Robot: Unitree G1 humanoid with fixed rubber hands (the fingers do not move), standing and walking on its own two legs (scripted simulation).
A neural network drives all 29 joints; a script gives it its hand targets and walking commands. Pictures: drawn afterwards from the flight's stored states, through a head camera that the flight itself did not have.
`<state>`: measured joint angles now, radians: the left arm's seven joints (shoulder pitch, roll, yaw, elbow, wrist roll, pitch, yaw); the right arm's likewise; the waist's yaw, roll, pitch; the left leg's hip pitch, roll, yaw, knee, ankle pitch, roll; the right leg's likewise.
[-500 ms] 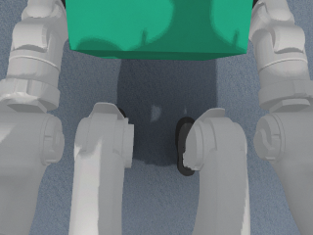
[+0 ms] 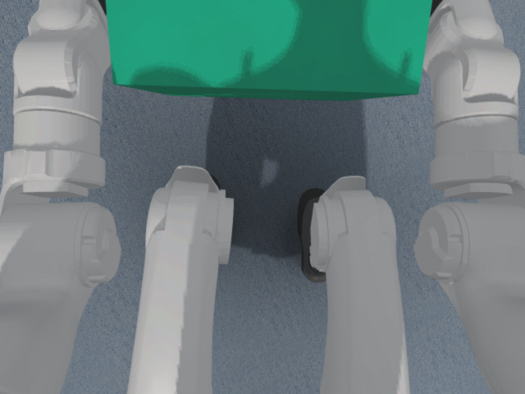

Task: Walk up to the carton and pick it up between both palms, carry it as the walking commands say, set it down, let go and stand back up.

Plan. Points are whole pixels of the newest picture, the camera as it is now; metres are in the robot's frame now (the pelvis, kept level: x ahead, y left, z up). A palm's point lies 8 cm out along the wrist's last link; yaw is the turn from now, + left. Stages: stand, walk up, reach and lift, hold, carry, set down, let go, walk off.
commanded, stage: reach and lift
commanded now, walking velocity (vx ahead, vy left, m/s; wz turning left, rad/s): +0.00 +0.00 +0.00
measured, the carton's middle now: (264, 29) +0.52 +0.03 -0.19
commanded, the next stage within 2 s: none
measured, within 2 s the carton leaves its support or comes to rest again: neither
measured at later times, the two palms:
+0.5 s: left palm out of the picture +0.50 +0.22 -0.06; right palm out of the picture +0.53 -0.15 -0.04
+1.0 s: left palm out of the picture +0.48 +0.21 +0.01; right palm out of the picture +0.51 -0.16 +0.03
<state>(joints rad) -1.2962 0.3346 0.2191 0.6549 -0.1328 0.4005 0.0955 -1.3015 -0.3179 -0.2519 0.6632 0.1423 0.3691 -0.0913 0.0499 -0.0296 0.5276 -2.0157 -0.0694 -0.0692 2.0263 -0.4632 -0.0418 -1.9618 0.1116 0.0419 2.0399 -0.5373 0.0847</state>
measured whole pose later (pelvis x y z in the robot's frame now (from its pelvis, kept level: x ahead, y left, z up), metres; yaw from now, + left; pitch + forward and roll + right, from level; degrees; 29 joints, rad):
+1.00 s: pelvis -0.02 +0.00 +0.11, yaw +1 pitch +19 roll -2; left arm -1.18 0.24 0.29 0.52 -0.04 0.48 0.08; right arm -1.18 -0.26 -0.34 0.53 0.05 0.46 -0.02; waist 0.03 -0.02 0.53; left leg -1.62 -0.10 -0.09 1.67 -0.38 -0.04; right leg -1.57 0.12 0.07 1.67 -0.44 0.08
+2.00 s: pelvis -0.01 +0.00 +0.23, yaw +2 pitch +8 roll -1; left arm -0.90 0.14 0.30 0.43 0.01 0.47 0.05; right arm -0.92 -0.17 -0.34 0.47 -0.01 0.44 0.01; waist 0.03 -0.03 0.52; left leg -1.05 -0.08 -0.10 1.21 -0.30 -0.03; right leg -1.01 0.11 0.12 1.22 -0.35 0.06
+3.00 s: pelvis +0.11 +0.00 +0.35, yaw +2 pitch +1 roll +0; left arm -0.40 -0.01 0.33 0.52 0.21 0.57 -0.09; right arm -0.41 0.02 -0.36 0.53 -0.18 0.54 0.07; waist 0.03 -0.04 -0.03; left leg -0.33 -0.04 -0.13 0.51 -0.20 -0.02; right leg -0.30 0.06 0.13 0.51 -0.23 0.01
